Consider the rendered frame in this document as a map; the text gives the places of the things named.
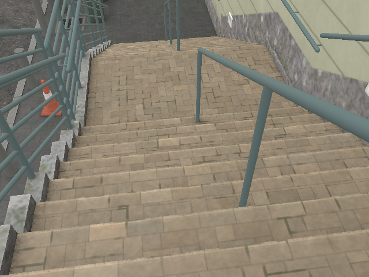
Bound stairs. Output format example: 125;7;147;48
0;106;369;277
95;36;259;58

